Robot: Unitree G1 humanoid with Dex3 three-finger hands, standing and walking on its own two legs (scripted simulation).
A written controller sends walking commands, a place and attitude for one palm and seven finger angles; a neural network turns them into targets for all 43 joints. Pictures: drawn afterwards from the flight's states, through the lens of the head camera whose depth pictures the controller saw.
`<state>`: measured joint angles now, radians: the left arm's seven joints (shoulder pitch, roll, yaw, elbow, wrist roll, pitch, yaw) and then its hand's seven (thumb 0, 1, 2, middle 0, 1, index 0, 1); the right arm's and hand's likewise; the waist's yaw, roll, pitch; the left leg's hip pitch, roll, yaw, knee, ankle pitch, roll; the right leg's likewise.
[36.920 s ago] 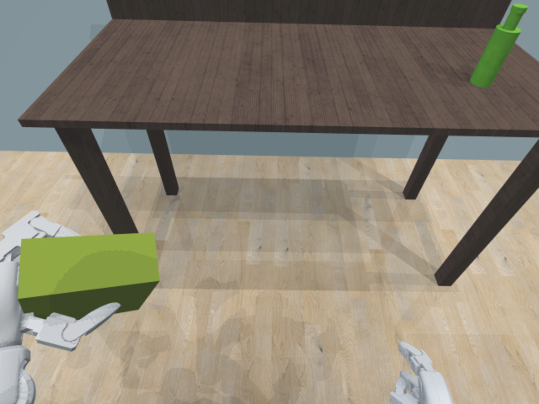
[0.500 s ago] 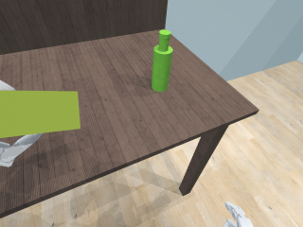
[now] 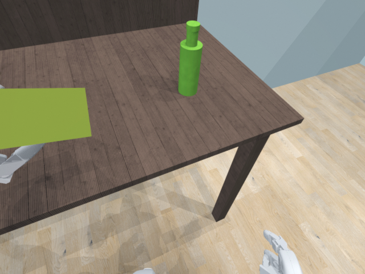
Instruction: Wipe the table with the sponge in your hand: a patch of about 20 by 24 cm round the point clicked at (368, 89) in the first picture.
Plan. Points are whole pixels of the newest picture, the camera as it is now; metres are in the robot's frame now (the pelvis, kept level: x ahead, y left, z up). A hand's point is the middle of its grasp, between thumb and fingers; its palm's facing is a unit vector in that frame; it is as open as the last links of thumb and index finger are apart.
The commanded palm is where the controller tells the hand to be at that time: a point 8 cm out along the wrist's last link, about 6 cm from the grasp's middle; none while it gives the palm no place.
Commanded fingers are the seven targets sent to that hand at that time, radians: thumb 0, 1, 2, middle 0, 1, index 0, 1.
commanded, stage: step back with the hand held close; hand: left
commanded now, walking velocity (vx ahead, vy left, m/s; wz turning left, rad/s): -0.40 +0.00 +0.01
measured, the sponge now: (40, 116) +0.25 +0.21 +0.27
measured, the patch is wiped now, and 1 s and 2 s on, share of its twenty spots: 1.00 1.00 1.00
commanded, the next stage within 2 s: stop stepping back and stand still in 0.36 s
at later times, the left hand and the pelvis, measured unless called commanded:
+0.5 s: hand out of the picture +0.11 +0.20 +0.28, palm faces +0.50 -0.80 -0.34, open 9.9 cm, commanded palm +0.04 +0.25 +0.28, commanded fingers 0.00 0.10 1.30 -1.20 -1.60 -1.20 -1.60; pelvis -0.12 -0.03 +0.00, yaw -1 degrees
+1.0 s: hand out of the picture +0.01 +0.17 +0.27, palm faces +0.53 -0.79 -0.32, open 9.9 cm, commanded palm -0.06 +0.22 +0.28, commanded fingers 0.00 0.10 1.30 -1.20 -1.60 -1.20 -1.60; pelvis -0.21 -0.06 -0.01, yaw +3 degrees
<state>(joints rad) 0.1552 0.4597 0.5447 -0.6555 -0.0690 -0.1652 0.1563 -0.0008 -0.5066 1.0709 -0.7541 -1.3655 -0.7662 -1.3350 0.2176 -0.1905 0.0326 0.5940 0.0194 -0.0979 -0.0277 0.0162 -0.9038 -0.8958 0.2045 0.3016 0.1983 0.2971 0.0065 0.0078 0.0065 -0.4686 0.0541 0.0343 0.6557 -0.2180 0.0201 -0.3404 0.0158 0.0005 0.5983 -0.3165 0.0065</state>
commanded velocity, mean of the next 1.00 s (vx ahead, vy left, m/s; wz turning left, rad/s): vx -0.06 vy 0.04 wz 0.00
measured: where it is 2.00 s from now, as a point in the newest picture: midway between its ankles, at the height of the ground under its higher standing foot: outside the picture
